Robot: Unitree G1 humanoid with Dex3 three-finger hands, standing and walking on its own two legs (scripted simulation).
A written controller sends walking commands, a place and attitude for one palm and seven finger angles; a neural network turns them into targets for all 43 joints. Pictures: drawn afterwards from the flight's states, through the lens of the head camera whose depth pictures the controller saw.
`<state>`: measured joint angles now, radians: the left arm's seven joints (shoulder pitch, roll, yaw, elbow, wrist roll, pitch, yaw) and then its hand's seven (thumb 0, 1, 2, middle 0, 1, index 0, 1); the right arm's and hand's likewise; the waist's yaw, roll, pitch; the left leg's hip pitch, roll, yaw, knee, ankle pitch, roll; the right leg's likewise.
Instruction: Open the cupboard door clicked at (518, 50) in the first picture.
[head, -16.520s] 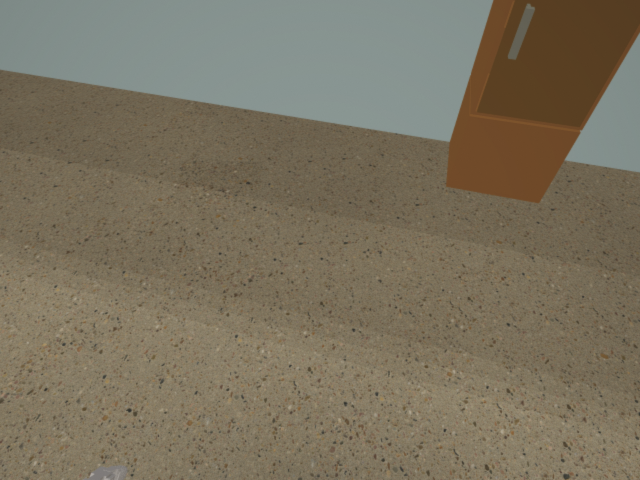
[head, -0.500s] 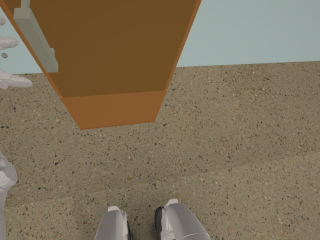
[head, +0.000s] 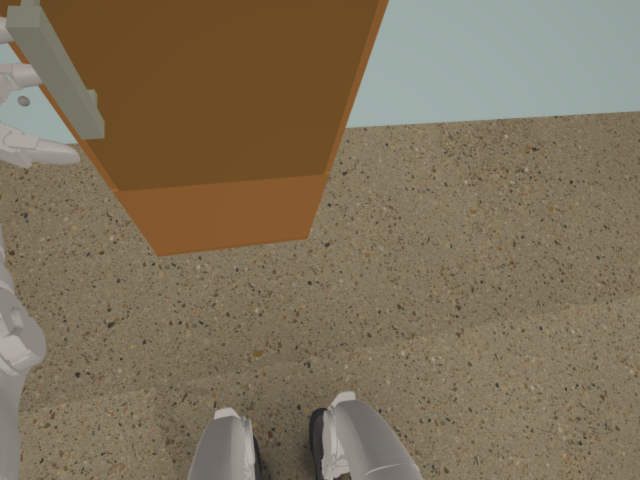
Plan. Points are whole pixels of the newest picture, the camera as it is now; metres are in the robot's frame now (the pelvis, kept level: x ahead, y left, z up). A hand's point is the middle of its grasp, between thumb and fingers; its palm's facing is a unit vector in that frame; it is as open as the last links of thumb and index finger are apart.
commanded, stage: slide the fingers in behind the handle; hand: left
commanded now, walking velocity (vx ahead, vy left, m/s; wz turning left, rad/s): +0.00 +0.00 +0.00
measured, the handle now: (65, 67) +0.58 +0.24 +0.06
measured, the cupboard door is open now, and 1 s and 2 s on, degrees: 0 0 1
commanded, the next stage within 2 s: close the thumb around the handle in 1.32 s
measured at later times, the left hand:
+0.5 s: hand (55, 103) +0.53 +0.24 +0.06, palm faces +0.08 -1.00 -0.02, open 14.0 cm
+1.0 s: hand (88, 101) +0.53 +0.21 +0.06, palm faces +0.10 -0.99 -0.02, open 14.0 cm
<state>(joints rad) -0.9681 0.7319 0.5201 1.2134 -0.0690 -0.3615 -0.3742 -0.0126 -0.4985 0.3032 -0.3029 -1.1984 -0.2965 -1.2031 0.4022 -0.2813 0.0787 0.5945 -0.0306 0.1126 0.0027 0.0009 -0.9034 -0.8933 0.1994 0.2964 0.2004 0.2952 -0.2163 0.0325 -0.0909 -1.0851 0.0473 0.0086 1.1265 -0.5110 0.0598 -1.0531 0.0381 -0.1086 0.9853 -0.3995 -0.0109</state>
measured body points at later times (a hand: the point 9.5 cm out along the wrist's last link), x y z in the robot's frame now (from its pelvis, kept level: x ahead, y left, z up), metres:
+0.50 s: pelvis +0.00 +0.00 +0.00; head +0.16 +0.03 +0.42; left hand +0.52 +0.29 +0.07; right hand +0.00 -0.27 -0.10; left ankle +0.00 +0.07 -0.66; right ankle +0.03 -0.12 -0.65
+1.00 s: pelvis +0.01 -0.01 +0.00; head +0.16 +0.02 +0.43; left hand +0.52 +0.26 +0.07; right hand -0.01 -0.26 -0.10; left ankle +0.00 +0.07 -0.65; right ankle +0.03 -0.12 -0.65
